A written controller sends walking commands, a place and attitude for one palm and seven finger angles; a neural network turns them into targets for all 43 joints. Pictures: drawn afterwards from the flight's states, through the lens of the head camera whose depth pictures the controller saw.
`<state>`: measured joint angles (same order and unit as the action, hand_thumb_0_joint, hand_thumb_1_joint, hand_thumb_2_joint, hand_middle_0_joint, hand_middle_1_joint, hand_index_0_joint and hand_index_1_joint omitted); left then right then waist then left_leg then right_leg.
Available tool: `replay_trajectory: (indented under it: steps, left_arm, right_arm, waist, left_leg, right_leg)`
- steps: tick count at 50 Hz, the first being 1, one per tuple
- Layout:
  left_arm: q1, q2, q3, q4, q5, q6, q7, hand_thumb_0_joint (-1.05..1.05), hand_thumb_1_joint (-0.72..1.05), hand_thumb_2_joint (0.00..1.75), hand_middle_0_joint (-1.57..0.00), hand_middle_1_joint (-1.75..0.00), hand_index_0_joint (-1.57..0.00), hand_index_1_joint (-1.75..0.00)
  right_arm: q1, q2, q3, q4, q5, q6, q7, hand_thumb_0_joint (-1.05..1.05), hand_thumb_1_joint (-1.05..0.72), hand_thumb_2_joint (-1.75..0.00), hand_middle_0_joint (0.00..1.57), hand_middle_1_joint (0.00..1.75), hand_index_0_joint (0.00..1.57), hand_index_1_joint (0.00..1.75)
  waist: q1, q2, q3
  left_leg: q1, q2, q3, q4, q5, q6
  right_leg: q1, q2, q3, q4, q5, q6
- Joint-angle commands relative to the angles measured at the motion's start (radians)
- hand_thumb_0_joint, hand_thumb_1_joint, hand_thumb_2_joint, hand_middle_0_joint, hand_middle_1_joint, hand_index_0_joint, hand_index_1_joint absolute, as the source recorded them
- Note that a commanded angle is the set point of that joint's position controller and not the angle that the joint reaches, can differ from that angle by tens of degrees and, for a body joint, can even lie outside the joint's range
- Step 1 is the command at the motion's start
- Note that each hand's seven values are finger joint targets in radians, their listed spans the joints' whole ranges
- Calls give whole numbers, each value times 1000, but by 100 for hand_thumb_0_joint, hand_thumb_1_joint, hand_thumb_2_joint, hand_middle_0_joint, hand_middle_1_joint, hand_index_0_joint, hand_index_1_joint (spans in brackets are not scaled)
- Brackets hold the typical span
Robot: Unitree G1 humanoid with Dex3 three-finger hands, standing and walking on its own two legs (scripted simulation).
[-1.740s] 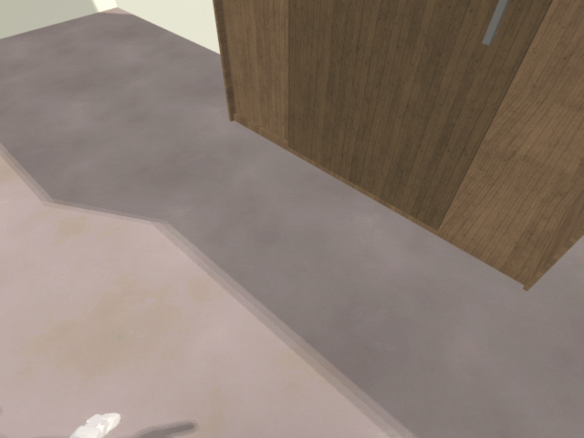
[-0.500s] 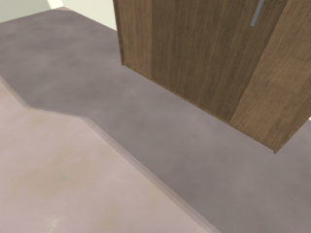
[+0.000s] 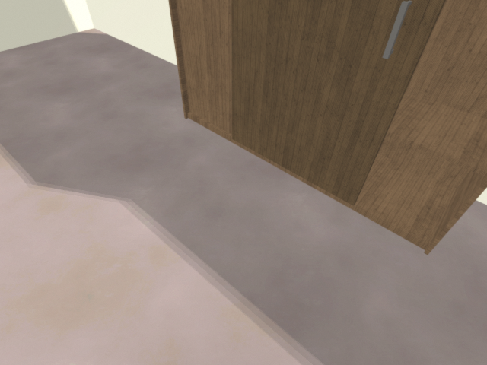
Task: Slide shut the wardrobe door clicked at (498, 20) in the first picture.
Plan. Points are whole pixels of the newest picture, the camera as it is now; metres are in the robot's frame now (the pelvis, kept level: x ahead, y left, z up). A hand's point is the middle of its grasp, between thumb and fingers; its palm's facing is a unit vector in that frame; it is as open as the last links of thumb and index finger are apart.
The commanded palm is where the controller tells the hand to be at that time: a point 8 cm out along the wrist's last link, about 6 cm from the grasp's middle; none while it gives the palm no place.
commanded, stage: walk to a spot facing it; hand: left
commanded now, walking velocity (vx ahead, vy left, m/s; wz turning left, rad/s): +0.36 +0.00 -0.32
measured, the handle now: (397, 30) +1.14 -0.44 +0.15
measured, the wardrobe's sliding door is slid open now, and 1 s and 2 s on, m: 0.39 0.39 0.39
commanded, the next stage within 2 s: turn to face it in 0.96 s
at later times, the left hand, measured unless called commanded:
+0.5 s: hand out of the picture +0.14 +0.12 -0.17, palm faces -0.06 -0.98 -0.16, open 7.4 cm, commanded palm none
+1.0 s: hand (185, 242) +0.45 +0.18 -0.17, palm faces -0.17 -0.97 -0.18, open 7.4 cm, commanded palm none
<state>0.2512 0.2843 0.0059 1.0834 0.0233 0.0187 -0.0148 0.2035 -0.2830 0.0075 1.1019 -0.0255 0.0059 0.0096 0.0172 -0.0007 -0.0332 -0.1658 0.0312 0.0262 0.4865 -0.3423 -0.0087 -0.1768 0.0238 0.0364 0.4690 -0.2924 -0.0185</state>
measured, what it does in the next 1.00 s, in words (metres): walks ahead, turning right: right foot, then left foot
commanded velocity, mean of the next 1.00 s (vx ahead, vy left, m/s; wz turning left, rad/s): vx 0.31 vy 0.00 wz -0.28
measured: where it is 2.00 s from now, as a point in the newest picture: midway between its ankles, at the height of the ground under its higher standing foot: (259, 327)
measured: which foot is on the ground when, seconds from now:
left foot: down 0.00-0.26, up 0.28-0.70, down 0.72-1.00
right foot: down 0.00-0.06, up 0.08-0.24, down 0.26-0.72, up 0.74-1.00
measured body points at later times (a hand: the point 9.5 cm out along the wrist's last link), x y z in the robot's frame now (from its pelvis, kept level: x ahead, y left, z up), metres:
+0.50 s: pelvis +0.16 -0.04 +0.00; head +0.16 -0.04 +0.45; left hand +0.15 +0.18 -0.16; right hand +0.16 -0.28 -0.15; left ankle +0.22 +0.09 -0.67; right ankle +0.10 -0.12 -0.74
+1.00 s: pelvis +0.37 +0.01 +0.00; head +0.38 +0.02 +0.45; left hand +0.46 +0.23 -0.16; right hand +0.33 -0.24 -0.14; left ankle +0.39 +0.08 -0.74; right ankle +0.38 -0.14 -0.65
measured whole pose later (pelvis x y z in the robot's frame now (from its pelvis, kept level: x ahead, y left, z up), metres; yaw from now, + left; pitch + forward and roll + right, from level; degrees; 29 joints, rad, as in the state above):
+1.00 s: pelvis +0.37 +0.01 +0.00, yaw -15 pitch -1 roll +0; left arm 0.27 0.19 0.09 1.03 0.04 0.01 -0.02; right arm 0.28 -0.16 -0.05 1.06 -0.02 -0.08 -0.02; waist 0.02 -0.04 0.03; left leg -0.16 0.05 0.29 0.42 -0.24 0.06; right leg -0.61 -0.10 -0.05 1.15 -0.21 0.01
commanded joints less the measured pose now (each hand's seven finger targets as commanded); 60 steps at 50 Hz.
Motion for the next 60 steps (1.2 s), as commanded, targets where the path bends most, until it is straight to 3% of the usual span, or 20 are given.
replay_trajectory:
  steps: [1, 3, 5, 8, 11, 12, 13, 14, 18, 23, 31, 34, 35, 36, 37, 40, 44, 49, 57, 60]
  left_arm:
    - [21, 112, 38, -68, -6, -27, -1, 0, 90, 90, -20, -30, -20, -30]
    - [-10, 60, 33, -98, -4, -39, -6, 0, 90, 90, -20, -30, -20, -30]
    - [-102, 42, 37, -149, -1, -47, -5, 0, 90, 90, -20, -30, -20, -30]
    - [-87, 5, 44, -147, -4, -60, -14, 0, 90, 90, -20, -30, -20, -30]
    - [188, -28, 56, -49, -1, -62, -20, 0, 90, 90, -20, -30, -20, -30]
    - [341, 45, 73, 2, 6, -73, -8, 0, 90, 90, -20, -30, -20, -30]
    - [444, 147, 98, 28, 1, -86, 13, 0, 90, 90, -20, -30, -20, -30]
    - [434, 147, 94, 26, -14, -85, 22, 0, 90, 90, -20, -30, -20, -30]
    - [203, 22, 63, -28, -3, -90, 33, 0, 90, 90, -20, -30, -20, -30]
    - [191, -4, 53, -7, 5, -107, 36, 0, 90, 90, -20, -30, -20, -30]
    - [232, 1, 60, 24, 5, -107, 41, 0, 90, 90, -20, -30, -20, -30]
    - [201, 9, 68, 20, 2, -105, 41, 0, 90, 90, -20, -30, -20, -30]
    - [225, -25, 66, 12, -7, -103, 35, 0, 90, 90, -20, -30, -20, -30]
    - [280, -81, 57, -3, -18, -99, 22, 0, 90, 90, -20, -30, -20, -30]
    - [218, -55, 58, -29, -10, -99, 27, 0, 90, 90, -20, -30, -20, -30]
    - [118, -81, 64, -30, 4, -78, 12, 0, 90, 90, -20, -30, -20, -30]
    - [177, -123, 72, -30, 14, -29, 3, 0, 90, 90, -20, -30, -20, -30]
    - [60, -104, 84, -106, 11, -5, -13, 0, 90, 90, -20, -30, -20, -30]
    - [-93, -93, 79, -177, 4, -2, -10, 0, 90, 90, -20, -30, -20, -30]
    - [-25, -60, 83, -170, 8, -15, -4, 0, 90, 90, -20, -30, -20, -30]
  right_arm:
    - [84, -134, -43, -44, 1, -39, -17, 0, -90, -90, 20, 30, 20, 30]
    - [169, -175, -63, -29, 4, -48, -23, 0, -90, -90, 20, 30, 20, 30]
    - [242, -160, -74, -19, 5, -61, -28, 0, -90, -90, 20, 30, 20, 30]
    - [217, -113, -69, -15, -2, -73, -33, 0, -90, -90, 20, 30, 20, 30]
    - [131, -96, -65, -26, 2, -73, -31, 0, -90, -90, 20, 30, 20, 30]
    - [126, -61, -60, -38, 17, -78, -23, 0, -90, -90, 20, 30, 20, 30]
    - [88, 4, -45, -85, 22, -87, -13, 0, -90, -90, 20, 30, 20, 30]
    - [41, -18, -54, -101, 16, -87, -14, 0, -90, -90, 20, 30, 20, 30]
    - [50, 44, -65, -58, 2, -67, -5, 0, -90, -90, 20, 30, 20, 30]
    - [61, 86, -69, -69, 4, -42, 10, 0, -90, -90, 20, 30, 20, 30]
    - [-110, 82, -67, -152, 10, -67, 24, 0, -90, -90, 20, 30, 20, 30]
    - [124, 29, -86, -86, -1, -81, 3, 0, -90, -90, 20, 30, 20, 30]
    - [282, -57, -105, -47, -11, -86, -10, 0, -90, -90, 20, 30, 20, 30]
    - [374, -161, -129, -27, -17, -87, -18, 0, -90, -90, 20, 30, 20, 30]
    - [351, -146, -118, -27, -1, -74, -24, 0, -90, -90, 20, 30, 20, 30]
    - [130, 10, -80, -84, 0, -85, -25, 0, -90, -90, 20, 30, 20, 30]
    - [113, 61, -74, -84, 1, -105, -35, 0, -90, -90, 20, 30, 20, 30]
    - [133, 26, -73, -83, 7, -104, -41, 0, -90, -90, 20, 30, 20, 30]
    - [172, -21, -89, -68, -2, -65, -39, 0, -90, -90, 20, 30, 20, 30]
    - [157, -36, -95, -79, 1, -50, -37, 0, -90, -90, 20, 30, 20, 30]
  waist:
    - [-36, 32, 159]
    - [-66, 191, 147]
    - [-103, 206, 205]
    - [-62, 121, 193]
    - [75, 44, 73]
    - [135, -114, -4]
    - [158, -376, -17]
    - [142, -266, 7]
    - [26, -39, 165]
    - [-26, -75, 167]
    - [12, -100, 176]
    - [-100, -40, 64]
    - [-151, 111, -61]
    - [-142, 367, -155]
    - [-135, 274, -129]
    - [-53, 91, 117]
    - [11, 76, 85]
    - [7, 78, 117]
    - [-44, 138, 123]
    - [-4, 111, 62]
  left_leg:
    - [-22, 115, -128, -109, -164, 67]
    - [117, 258, -297, -233, -172, 146]
    - [207, 354, -368, -301, -36, 222]
    - [171, 346, -228, -225, 256, 201]
    - [-73, 185, 26, 40, 263, 90]
    - [-223, 107, 112, 294, 224, 49]
    - [-454, 7, 145, 557, -146, 13]
    - [-509, 27, 44, 696, -212, 23]
    - [-482, 125, -4, 717, 8, 13]
    - [-449, 123, 43, 527, 118, -21]
    - [-348, 77, 86, 197, 166, 13]
    - [2, 19, 105, 57, 182, 39]
    - [247, 141, -48, 7, 170, 75]
    - [416, 419, -437, -136, 159, 170]
    - [349, 457, -518, -226, 92, 200]
    - [-24, 380, -251, -300, -19, 140]
    - [-108, 309, 12, -294, 191, 105]
    - [-5, 320, 110, -290, 396, 142]
    - [62, 334, 223, -140, 554, 126]
    - [50, 333, 244, 32, 598, 90]
  right_leg:
    - [-192, -68, 126, -14, -213, -66]
    - [-349, 9, -26, 235, -137, -32]
    - [-529, -51, -33, 418, -230, -13]
    - [-449, -108, -43, 351, -225, -17]
    - [61, -20, -166, 68, 43, -27]
    - [265, -120, 0, -8, -23, -72]
    - [364, -377, 431, -187, -24, -175]
    - [329, -425, 561, -251, -20, -228]
    - [28, -349, 302, -275, -9, -196]
    - [-17, -269, 106, -308, 141, -168]
    - [90, -259, 55, -241, 358, -135]
    - [28, -197, -15, 78, 550, -98]
    - [-104, -120, -63, 326, 370, -62]
    - [-344, 23, -135, 679, -230, -20]
    - [-402, -7, -27, 829, -261, -39]
    - [-422, -127, -13, 870, -48, -28]
    - [-363, -139, -36, 792, 51, 1]
    - [-481, -163, -60, 642, 125, 42]
    - [-334, -112, -151, 286, 75, 22]
    - [-159, -70, -180, 171, 82, 1]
